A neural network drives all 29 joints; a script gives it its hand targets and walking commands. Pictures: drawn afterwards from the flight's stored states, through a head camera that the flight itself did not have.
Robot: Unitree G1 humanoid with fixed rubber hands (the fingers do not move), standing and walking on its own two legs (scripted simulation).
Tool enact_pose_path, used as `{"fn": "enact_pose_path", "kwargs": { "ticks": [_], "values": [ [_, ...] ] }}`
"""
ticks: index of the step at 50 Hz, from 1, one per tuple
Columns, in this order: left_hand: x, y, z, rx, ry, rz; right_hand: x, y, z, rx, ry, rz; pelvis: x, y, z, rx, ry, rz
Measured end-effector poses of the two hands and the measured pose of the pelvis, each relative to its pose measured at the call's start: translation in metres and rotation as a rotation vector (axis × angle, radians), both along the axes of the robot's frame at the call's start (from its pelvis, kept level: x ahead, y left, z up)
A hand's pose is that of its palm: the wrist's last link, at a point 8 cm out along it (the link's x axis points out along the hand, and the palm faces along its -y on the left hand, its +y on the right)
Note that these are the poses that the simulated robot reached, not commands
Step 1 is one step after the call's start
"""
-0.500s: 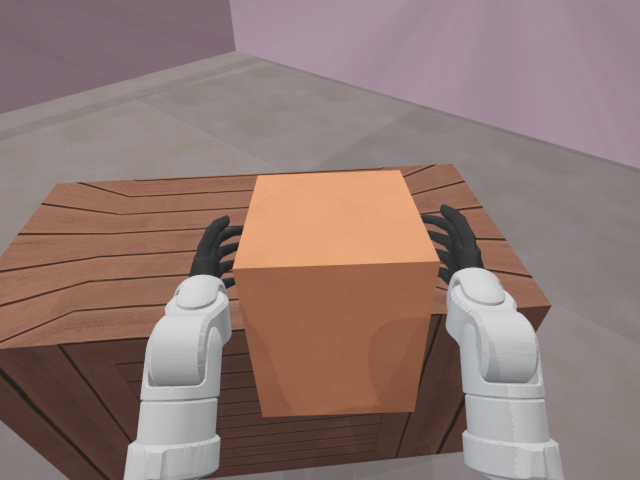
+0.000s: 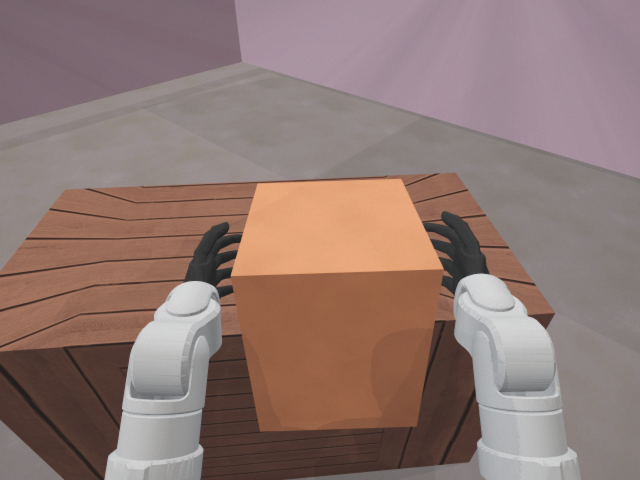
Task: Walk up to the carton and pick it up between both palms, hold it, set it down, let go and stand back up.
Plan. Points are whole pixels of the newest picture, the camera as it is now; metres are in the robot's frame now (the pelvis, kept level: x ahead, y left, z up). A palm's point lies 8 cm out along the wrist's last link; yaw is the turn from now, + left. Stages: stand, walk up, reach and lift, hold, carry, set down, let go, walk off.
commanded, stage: hold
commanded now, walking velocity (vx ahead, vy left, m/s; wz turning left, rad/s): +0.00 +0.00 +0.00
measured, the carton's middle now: (333, 299) +0.35 +0.00 +0.09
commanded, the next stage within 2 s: none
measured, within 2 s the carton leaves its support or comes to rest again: neither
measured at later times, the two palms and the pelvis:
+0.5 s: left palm (203, 283) +0.31 +0.15 +0.16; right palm (466, 271) +0.32 -0.14 +0.17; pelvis +0.00 +0.00 -0.01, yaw -1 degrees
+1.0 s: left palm (203, 271) +0.32 +0.15 +0.17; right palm (461, 256) +0.33 -0.14 +0.19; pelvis +0.01 +0.00 +0.00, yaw +0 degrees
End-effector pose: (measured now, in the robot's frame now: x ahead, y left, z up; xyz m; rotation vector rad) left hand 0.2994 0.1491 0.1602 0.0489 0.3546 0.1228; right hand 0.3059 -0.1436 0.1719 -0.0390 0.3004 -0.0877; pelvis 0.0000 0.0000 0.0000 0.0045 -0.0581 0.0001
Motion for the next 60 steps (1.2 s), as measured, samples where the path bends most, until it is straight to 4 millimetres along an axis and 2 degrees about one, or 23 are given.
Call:
{"fn": "enact_pose_path", "kwargs": {
  "ticks": [14,24,29,36,43,52,60],
  "values": [
    [0.007,-0.001,0.005,0.011,0.012,-0.022,0.005,-0.003,0.006,-0.017,0.015,0.019,-0.002,0.003,-0.003,0.003,-0.004,-0.012],
    [0.007,0.003,0.0,0.003,0.02,-0.016,0.009,0.0,0.001,-0.008,0.023,0.034,-0.003,0.003,-0.005,0.001,-0.009,-0.012],
    [0.013,0.001,0.006,0.011,0.009,-0.016,0.016,-0.001,0.006,-0.005,0.01,0.025,-0.006,0.003,-0.006,0.004,-0.009,-0.011],
    [0.022,0.001,0.001,0.0,0.011,0.0,0.026,0.0,0.002,0.017,0.011,0.018,-0.008,0.002,-0.008,-0.001,-0.007,-0.007],
    [0.024,0.002,0.005,-0.01,-0.027,0.017,0.032,0.003,0.011,0.017,-0.032,-0.008,-0.003,0.001,-0.003,0.0,0.009,-0.008],
    [0.014,0.003,0.011,-0.017,-0.065,0.016,0.017,0.005,0.015,0.042,-0.072,-0.028,0.007,-0.001,0.002,-0.001,-0.007,-0.007],
    [0.007,-0.003,0.005,-0.005,-0.043,-0.028,-0.001,-0.003,0.004,0.039,-0.051,-0.043,0.008,0.0,0.002,-0.002,-0.009,-0.005]
  ]
}}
